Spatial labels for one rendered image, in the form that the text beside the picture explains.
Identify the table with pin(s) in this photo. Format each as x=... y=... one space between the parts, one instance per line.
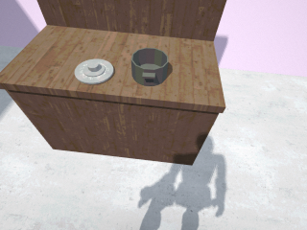
x=119 y=117

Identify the lid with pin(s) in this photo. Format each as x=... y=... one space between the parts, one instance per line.
x=86 y=76

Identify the knob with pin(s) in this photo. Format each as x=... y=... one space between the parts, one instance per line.
x=93 y=66

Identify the pot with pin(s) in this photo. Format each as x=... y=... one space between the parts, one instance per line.
x=149 y=66

